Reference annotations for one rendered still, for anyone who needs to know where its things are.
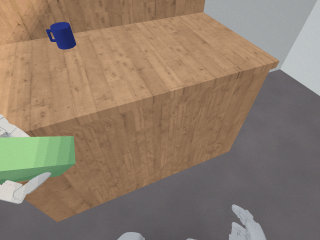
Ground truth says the right robot hand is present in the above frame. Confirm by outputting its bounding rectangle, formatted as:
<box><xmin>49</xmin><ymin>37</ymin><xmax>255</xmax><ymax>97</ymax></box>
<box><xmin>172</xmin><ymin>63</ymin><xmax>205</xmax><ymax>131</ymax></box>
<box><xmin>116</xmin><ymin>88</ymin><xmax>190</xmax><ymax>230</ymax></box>
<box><xmin>229</xmin><ymin>204</ymin><xmax>267</xmax><ymax>240</ymax></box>

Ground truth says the table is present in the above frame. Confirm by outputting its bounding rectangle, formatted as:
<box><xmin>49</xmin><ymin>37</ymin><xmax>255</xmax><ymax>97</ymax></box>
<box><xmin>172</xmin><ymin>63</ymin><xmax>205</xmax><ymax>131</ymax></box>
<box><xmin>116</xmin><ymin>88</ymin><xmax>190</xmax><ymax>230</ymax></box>
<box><xmin>0</xmin><ymin>0</ymin><xmax>279</xmax><ymax>222</ymax></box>

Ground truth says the sponge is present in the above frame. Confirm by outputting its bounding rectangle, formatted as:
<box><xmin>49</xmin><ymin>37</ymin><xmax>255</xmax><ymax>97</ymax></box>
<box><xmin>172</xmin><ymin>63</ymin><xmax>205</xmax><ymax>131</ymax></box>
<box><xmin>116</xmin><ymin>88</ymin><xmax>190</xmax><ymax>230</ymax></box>
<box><xmin>0</xmin><ymin>136</ymin><xmax>76</xmax><ymax>184</ymax></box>

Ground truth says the left robot hand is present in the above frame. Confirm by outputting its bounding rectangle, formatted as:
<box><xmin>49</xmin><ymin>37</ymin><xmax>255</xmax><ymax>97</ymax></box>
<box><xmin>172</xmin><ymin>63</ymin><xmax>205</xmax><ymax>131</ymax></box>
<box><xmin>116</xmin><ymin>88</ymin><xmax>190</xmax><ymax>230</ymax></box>
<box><xmin>0</xmin><ymin>114</ymin><xmax>51</xmax><ymax>204</ymax></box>

